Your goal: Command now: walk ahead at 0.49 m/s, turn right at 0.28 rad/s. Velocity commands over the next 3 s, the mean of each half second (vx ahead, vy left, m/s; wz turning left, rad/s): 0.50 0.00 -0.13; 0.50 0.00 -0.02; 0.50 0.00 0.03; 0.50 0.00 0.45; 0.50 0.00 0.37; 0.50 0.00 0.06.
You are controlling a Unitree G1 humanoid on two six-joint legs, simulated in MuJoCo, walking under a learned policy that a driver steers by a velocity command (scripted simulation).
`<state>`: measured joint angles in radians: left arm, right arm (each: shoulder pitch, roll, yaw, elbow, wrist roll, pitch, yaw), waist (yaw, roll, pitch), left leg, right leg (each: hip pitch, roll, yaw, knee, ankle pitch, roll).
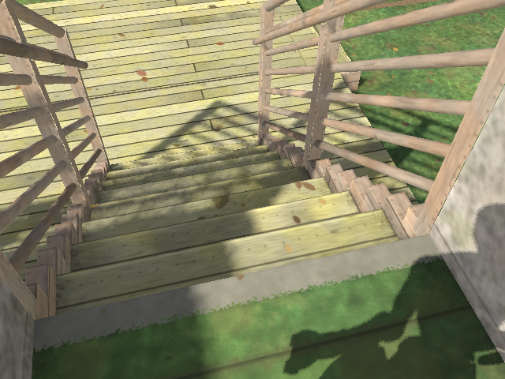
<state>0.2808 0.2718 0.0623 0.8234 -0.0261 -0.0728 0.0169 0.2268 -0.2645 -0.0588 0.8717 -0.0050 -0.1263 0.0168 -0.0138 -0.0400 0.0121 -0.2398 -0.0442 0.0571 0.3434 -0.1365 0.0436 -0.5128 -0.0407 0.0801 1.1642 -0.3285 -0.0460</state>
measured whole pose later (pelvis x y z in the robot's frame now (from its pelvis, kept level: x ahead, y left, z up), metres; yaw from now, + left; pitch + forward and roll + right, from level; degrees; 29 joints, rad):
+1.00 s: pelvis +0.54 -0.02 +0.00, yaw -2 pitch +0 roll -1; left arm 0.29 0.24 0.05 0.91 0.02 -0.03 0.00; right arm 0.31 -0.22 -0.05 0.91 -0.02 -0.06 0.02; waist -0.02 -0.02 0.01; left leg -0.28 -0.05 0.06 0.45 -0.17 0.09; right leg -0.49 -0.03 0.04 1.15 -0.31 -0.04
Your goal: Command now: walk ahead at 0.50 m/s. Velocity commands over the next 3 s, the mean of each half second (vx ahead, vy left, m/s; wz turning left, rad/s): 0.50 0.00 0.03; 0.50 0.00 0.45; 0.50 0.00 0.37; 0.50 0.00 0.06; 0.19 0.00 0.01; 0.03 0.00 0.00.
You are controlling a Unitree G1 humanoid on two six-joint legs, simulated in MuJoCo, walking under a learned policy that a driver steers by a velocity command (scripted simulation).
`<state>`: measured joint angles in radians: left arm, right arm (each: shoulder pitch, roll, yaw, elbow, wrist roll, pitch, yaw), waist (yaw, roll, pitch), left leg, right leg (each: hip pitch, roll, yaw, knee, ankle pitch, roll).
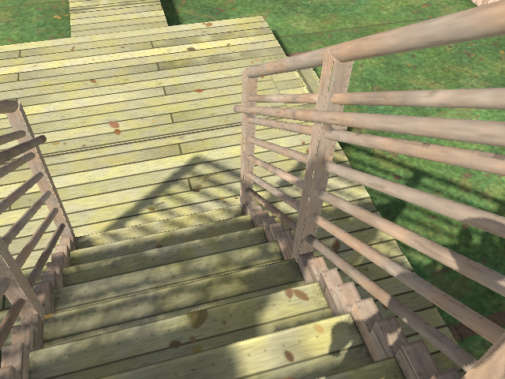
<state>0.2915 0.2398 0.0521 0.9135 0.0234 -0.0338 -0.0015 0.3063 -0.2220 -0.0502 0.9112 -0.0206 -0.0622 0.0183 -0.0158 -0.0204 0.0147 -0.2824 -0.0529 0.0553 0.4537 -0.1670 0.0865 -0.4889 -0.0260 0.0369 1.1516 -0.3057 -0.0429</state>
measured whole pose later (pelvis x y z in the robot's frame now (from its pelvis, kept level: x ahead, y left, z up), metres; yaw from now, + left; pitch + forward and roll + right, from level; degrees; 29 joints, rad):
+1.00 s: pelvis +0.40 -0.02 -0.21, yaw +15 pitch +0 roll +2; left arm 0.39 0.20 -0.05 0.90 0.08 -0.09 -0.07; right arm 0.44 -0.21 -0.02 1.02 -0.12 -0.07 0.06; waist -0.03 -0.04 0.02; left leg -0.27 -0.13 0.03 0.65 -0.38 0.10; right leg -0.82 -0.08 0.14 1.78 -0.34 -0.02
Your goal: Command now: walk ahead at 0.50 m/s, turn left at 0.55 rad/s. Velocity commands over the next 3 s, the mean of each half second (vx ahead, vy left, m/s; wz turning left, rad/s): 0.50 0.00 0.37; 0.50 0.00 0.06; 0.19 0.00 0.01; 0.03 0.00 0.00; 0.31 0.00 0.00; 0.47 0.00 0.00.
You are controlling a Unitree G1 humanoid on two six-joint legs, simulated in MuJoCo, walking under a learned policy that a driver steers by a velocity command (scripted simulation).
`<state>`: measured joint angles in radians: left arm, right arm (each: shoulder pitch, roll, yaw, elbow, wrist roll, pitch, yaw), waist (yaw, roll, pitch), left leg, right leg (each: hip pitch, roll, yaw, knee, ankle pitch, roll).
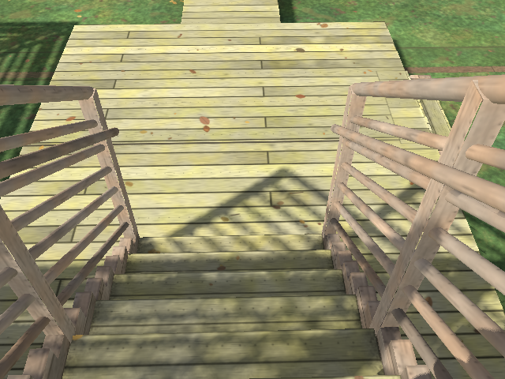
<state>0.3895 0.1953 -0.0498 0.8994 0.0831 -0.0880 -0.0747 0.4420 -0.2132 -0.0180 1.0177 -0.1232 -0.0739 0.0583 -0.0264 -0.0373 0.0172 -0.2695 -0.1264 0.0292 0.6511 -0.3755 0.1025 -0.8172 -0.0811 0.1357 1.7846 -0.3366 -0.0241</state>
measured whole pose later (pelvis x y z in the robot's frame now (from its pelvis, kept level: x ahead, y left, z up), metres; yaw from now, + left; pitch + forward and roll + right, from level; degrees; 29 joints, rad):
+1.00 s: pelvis +0.47 +0.00 -0.36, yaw +12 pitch +0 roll -1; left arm 0.47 0.21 0.05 1.05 0.02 -0.02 0.05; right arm 0.23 -0.18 -0.02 0.97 0.00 -0.03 0.00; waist 0.08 0.01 0.01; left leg -0.33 -0.02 0.08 0.57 -0.25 0.09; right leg -0.69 0.01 0.03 1.87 -0.67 -0.10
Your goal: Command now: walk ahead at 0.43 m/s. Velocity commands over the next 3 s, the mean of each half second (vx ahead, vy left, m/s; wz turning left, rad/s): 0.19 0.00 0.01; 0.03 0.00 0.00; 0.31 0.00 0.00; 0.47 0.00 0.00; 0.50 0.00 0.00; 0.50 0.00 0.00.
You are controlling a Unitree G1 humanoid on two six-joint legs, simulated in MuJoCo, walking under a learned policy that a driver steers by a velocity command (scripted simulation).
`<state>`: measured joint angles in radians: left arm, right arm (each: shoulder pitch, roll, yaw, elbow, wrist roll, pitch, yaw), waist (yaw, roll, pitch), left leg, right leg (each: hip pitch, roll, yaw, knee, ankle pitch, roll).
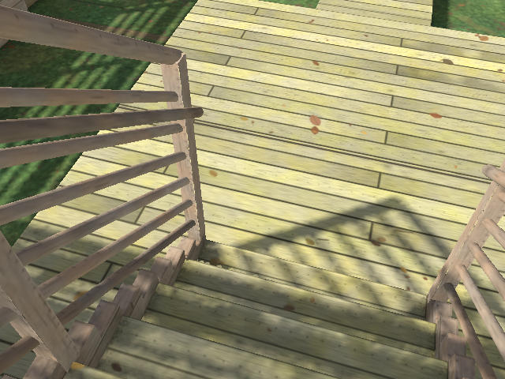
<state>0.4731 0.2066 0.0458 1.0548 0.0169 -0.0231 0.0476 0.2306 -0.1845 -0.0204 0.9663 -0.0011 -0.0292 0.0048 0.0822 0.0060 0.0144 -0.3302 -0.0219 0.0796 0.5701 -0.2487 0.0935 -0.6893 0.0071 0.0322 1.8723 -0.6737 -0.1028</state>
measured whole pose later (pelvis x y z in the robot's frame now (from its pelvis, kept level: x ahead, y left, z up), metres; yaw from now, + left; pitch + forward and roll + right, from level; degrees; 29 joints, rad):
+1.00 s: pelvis +0.19 -0.02 -0.19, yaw -2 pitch -5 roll +0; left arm 0.39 0.22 0.00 0.85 0.00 0.07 0.05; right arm 0.04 -0.15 0.04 0.72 0.03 0.10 0.02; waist 0.09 -0.01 0.00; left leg -0.52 0.00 -0.03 0.90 -0.24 0.00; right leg -0.28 -0.04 -0.03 0.56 -0.26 -0.05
